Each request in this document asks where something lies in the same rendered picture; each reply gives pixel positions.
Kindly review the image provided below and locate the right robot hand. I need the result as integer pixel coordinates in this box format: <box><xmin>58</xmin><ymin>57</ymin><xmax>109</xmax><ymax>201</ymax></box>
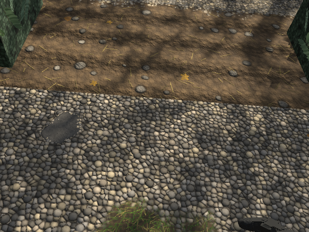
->
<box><xmin>238</xmin><ymin>216</ymin><xmax>294</xmax><ymax>232</ymax></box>

